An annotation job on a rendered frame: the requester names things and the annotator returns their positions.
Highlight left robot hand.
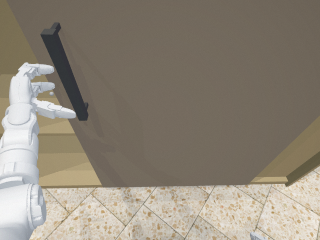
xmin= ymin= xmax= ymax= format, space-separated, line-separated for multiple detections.
xmin=9 ymin=62 xmax=76 ymax=119

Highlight handle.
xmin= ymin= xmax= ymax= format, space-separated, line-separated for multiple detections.
xmin=40 ymin=22 xmax=89 ymax=121

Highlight robot left upper arm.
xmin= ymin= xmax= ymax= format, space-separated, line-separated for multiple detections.
xmin=0 ymin=183 xmax=47 ymax=240

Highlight left robot forearm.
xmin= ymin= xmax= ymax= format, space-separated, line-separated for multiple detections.
xmin=0 ymin=103 xmax=40 ymax=189

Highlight wardrobe door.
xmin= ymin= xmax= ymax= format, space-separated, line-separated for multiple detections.
xmin=6 ymin=0 xmax=320 ymax=188
xmin=256 ymin=116 xmax=320 ymax=177

